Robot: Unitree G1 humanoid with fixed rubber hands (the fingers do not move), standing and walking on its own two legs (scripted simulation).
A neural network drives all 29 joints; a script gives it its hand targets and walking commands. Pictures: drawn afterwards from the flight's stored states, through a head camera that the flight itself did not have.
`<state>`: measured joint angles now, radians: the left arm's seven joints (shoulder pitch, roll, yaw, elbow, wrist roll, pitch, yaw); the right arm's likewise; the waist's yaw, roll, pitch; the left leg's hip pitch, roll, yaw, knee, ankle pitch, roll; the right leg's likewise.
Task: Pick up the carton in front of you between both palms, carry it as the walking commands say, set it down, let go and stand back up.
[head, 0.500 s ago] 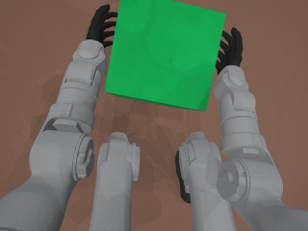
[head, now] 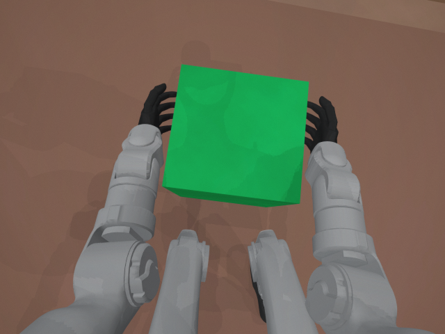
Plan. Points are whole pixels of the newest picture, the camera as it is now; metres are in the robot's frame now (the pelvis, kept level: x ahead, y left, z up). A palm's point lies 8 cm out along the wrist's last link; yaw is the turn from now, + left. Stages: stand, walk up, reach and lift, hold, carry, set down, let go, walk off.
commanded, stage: reach and lift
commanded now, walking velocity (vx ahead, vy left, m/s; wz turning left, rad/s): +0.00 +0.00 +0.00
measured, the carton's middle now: (232, 150) +0.46 +0.00 -0.13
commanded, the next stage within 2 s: none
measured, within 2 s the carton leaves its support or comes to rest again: neither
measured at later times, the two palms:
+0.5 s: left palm (114, 109) +0.42 +0.15 +0.10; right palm (383, 120) +0.41 -0.15 +0.11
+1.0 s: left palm (13, 56) +0.38 +0.15 +0.25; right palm out of the picture +0.39 -0.15 +0.26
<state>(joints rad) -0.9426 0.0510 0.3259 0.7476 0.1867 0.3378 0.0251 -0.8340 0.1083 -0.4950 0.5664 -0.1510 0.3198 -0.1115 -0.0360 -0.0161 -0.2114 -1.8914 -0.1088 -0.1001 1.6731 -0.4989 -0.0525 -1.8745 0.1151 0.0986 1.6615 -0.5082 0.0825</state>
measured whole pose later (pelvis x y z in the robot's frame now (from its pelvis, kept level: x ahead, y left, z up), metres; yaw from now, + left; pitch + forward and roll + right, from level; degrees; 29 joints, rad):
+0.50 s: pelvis +0.05 +0.00 +0.15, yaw +1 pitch +27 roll -1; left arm -0.55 -0.07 0.32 0.67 0.19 0.30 0.04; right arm -0.50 0.15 -0.41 0.59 -0.18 0.28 -0.07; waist -0.02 -0.01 -0.24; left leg -1.18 -0.09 -0.13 1.16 -0.44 -0.03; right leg -1.17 0.09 0.13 1.15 -0.45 0.04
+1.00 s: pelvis +0.09 -0.01 +0.25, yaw +1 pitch +4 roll +0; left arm -0.23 -0.15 0.23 0.41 0.22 0.50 0.06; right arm -0.24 0.15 -0.26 0.41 -0.21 0.48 -0.04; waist -0.01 -0.01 -0.13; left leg -0.33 -0.05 -0.15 0.52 -0.25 -0.02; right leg -0.32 0.05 0.15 0.52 -0.26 0.02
